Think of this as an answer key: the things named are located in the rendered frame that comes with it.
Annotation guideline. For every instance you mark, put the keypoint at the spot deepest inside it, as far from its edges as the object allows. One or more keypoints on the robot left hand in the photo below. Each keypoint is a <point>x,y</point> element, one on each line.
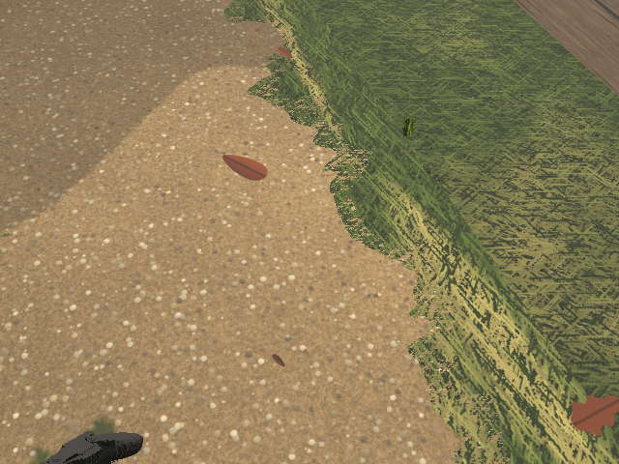
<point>88,448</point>

